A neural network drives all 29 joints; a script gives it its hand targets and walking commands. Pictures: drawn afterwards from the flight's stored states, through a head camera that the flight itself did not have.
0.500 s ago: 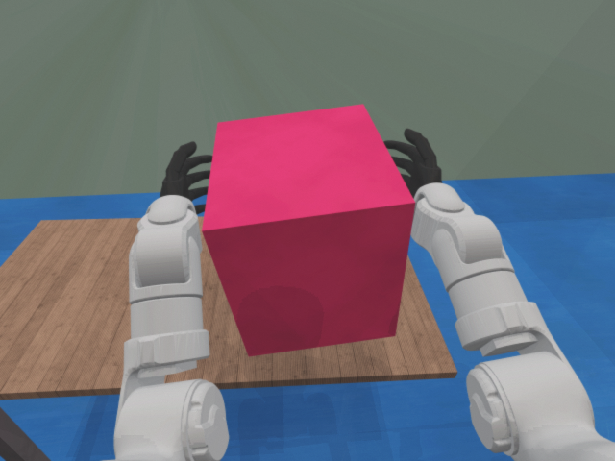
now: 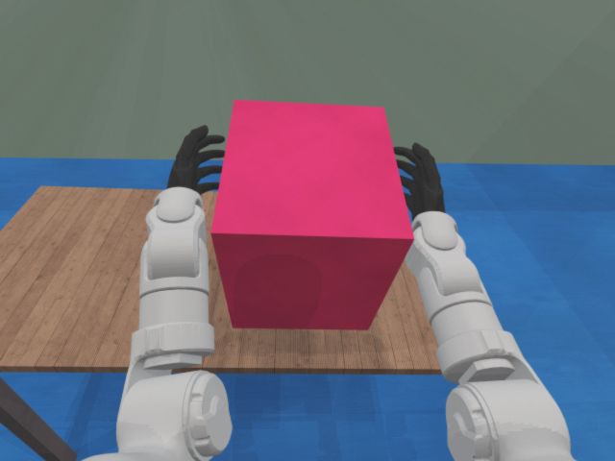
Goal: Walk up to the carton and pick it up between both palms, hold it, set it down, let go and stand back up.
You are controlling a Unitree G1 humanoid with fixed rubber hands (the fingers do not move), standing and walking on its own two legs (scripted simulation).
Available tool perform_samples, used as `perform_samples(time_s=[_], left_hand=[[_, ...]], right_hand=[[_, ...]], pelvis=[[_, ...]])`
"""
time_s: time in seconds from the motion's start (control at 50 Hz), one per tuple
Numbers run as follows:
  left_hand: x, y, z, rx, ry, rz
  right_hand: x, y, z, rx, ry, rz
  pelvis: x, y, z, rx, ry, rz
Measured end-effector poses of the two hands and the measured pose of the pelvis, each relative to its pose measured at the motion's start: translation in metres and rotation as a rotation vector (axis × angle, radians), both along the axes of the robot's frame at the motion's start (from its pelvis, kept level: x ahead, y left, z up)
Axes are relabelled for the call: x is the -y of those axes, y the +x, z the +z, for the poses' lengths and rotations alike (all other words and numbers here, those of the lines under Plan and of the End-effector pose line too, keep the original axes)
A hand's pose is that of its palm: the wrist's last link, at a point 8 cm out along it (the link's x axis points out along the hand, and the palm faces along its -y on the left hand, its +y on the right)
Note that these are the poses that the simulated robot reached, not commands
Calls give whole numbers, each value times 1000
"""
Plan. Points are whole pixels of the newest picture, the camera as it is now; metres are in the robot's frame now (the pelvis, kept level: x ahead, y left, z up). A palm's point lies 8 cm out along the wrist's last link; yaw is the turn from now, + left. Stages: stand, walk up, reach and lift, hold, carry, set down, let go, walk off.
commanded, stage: set down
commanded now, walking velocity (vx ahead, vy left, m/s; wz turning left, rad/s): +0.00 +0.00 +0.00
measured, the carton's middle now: (305, 221) +0.42 +0.00 +0.13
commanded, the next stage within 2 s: none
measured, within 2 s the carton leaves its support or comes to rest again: neither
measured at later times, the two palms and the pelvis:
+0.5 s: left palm (195, 193) +0.41 +0.14 +0.19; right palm (421, 213) +0.38 -0.15 +0.18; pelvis +0.01 +0.01 +0.00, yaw +0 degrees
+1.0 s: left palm (205, 198) +0.44 +0.14 +0.16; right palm (417, 220) +0.39 -0.16 +0.15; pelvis +0.01 +0.01 +0.00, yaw -2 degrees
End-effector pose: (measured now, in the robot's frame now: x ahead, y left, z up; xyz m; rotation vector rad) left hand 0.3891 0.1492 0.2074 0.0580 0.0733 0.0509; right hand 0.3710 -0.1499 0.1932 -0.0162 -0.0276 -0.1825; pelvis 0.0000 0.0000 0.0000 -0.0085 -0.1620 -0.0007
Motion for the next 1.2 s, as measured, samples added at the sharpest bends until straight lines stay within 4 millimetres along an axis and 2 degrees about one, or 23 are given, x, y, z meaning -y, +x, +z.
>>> perform_samples(time_s=[0.08, 0.16, 0.46, 0.7, 1.2], left_hand=[[0, 2, -16, -9, -3, 0], [2, 4, -24, -15, -8, 0], [5, 20, -19, -35, 6, -29], [7, 30, -35, -74, 6, -49], [10, 56, -59, -121, -11, -81]], right_hand=[[0, 2, -13, -1, -9, 5], [1, 3, -17, -2, -17, 3], [3, 10, -15, -16, -9, -28], [5, 13, -33, -48, 10, -50], [7, 29, -50, -89, 34, -86]], pelvis=[[-2, 3, 0, -11, -5, 0], [-3, 6, -1, -22, -8, 1], [-7, 8, 0, -29, -6, -8], [-7, 7, 1, -55, -5, -17], [-9, 17, 1, -113, -3, -33]])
